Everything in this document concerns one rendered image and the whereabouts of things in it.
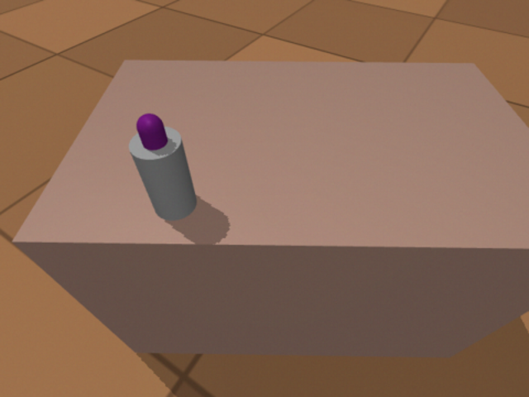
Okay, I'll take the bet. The bottle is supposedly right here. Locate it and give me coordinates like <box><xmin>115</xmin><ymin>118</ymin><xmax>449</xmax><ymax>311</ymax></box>
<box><xmin>129</xmin><ymin>113</ymin><xmax>197</xmax><ymax>221</ymax></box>

